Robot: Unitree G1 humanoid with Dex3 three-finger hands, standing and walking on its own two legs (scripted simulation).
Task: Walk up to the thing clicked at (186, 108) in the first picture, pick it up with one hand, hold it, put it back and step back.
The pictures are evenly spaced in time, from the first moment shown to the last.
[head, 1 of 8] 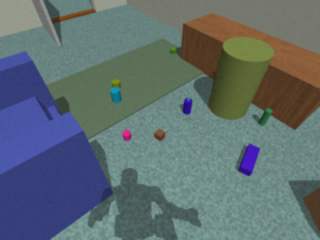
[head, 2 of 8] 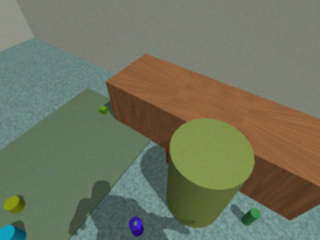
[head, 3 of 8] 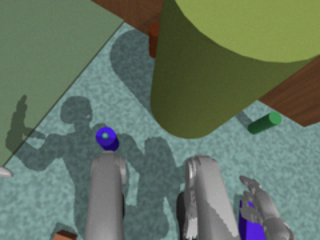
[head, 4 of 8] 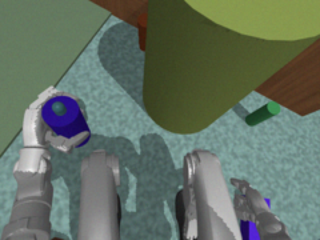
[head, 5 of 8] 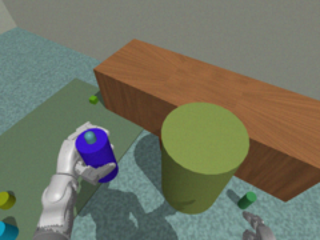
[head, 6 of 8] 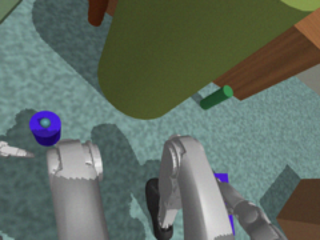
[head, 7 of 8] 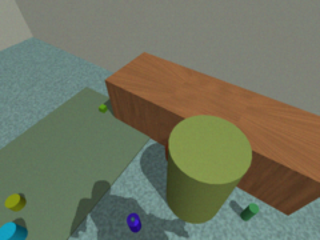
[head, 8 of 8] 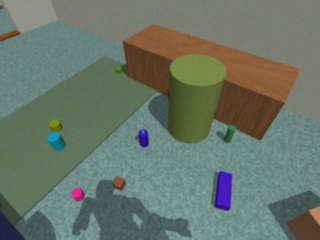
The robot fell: no
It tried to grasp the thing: yes
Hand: left
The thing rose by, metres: 0.72
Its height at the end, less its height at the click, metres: +0.00
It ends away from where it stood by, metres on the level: 0.01
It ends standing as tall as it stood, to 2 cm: yes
